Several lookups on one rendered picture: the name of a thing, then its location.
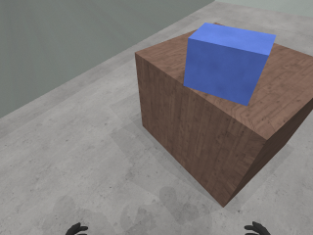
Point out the robot left hand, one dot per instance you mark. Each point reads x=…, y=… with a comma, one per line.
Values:
x=77, y=228

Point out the pedestal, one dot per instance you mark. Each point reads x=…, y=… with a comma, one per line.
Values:
x=221, y=143

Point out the carton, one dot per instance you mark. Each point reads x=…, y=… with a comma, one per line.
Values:
x=226, y=61

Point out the robot right hand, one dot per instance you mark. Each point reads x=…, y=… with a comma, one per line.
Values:
x=258, y=228

